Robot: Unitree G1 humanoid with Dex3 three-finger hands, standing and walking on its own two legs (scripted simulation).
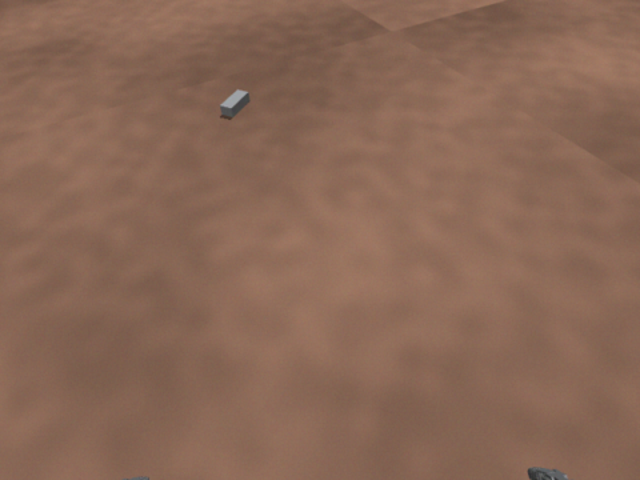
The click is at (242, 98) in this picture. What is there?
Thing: lying carton
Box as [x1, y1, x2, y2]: [220, 90, 249, 116]
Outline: 248,92 236,90 220,105 222,114 233,116 249,101
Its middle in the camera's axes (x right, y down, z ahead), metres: -0.50 -0.81 +2.26
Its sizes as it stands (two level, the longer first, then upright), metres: 0.190 0.077 0.058
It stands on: the floor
